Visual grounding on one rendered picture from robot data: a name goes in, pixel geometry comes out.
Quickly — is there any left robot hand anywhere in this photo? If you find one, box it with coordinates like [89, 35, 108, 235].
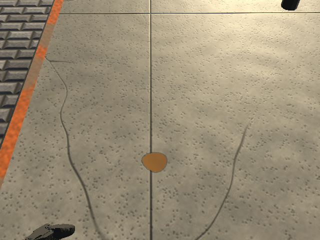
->
[23, 223, 75, 240]

